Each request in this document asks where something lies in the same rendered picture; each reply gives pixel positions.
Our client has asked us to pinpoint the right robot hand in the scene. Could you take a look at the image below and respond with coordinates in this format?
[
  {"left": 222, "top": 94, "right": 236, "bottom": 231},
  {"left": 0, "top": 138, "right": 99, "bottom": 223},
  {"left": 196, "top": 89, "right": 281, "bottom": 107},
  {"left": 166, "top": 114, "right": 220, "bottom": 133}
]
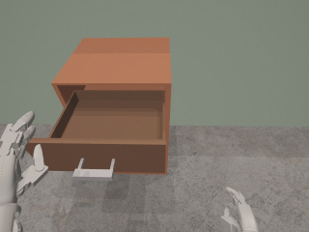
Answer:
[{"left": 221, "top": 187, "right": 259, "bottom": 232}]

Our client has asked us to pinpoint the handle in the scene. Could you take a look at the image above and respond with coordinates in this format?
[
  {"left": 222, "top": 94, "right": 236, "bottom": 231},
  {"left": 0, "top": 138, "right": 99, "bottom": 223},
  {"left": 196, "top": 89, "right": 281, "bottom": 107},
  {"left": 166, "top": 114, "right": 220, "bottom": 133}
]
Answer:
[{"left": 72, "top": 158, "right": 116, "bottom": 182}]

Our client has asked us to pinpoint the cabinet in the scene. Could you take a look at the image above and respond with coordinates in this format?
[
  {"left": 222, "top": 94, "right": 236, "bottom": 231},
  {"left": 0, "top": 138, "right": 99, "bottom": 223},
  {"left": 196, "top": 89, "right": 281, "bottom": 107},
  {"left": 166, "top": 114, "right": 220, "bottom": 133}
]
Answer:
[{"left": 51, "top": 37, "right": 172, "bottom": 175}]

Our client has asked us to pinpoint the robot left forearm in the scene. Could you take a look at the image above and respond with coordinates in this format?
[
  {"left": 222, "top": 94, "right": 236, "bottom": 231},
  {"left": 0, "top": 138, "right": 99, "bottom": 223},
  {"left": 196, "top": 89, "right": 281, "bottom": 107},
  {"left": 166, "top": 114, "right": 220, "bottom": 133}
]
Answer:
[{"left": 0, "top": 203, "right": 23, "bottom": 232}]

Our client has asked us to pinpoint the drawer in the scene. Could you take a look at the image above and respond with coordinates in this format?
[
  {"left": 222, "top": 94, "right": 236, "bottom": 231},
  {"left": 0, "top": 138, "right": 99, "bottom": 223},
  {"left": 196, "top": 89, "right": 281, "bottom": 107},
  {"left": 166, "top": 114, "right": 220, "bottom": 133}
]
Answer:
[{"left": 25, "top": 90, "right": 166, "bottom": 173}]

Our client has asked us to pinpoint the left robot hand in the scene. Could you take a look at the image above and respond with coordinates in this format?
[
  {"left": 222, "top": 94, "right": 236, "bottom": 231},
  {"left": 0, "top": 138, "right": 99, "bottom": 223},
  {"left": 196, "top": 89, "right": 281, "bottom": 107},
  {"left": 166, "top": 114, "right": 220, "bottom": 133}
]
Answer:
[{"left": 0, "top": 111, "right": 48, "bottom": 205}]

